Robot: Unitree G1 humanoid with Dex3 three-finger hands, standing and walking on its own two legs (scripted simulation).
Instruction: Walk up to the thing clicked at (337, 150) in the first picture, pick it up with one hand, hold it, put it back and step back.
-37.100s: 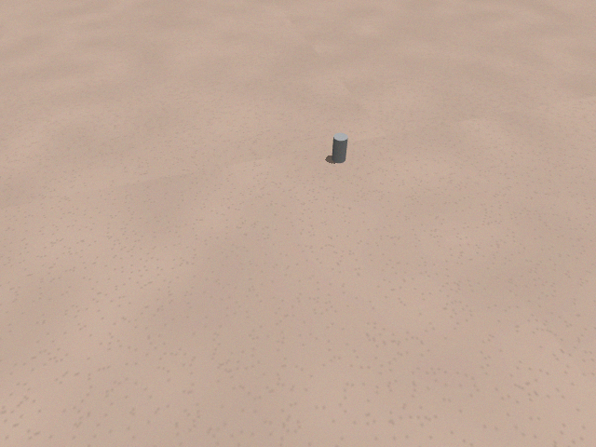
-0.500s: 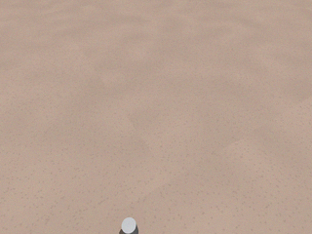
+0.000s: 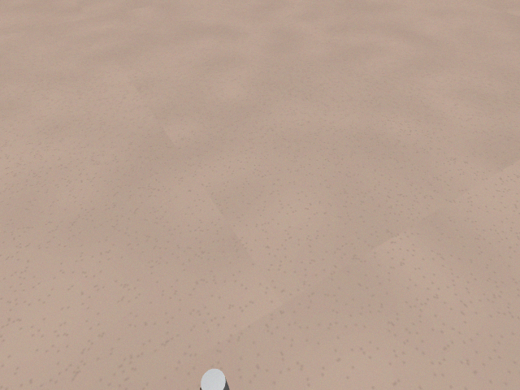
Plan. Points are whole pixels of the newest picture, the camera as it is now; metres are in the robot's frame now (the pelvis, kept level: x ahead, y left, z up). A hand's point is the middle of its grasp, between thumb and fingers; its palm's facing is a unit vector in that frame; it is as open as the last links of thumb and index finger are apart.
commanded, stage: stand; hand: left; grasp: from the side
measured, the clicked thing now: (216, 387) +0.30 +0.18 -0.71
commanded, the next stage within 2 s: step back in 0.44 s
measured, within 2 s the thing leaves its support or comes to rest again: neither
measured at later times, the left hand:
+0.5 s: hand out of the picture +0.08 +0.25 -0.16, palm faces +0.00 -0.94 -0.34, open 7.4 cm
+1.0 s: hand out of the picture +0.04 +0.29 -0.18, palm faces -0.09 -0.93 -0.36, open 7.4 cm
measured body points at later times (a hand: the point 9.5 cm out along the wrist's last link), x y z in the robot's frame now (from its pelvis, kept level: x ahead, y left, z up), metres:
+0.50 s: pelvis +0.00 -0.01 +0.00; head +0.01 -0.01 +0.45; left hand +0.08 +0.30 -0.13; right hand +0.08 -0.31 -0.14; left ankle +0.01 +0.12 -0.75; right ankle -0.01 -0.14 -0.75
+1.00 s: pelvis -0.08 +0.04 -0.02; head -0.01 +0.05 +0.42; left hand +0.05 +0.34 -0.16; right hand -0.02 -0.28 -0.13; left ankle -0.04 +0.12 -0.75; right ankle -0.13 -0.11 -0.68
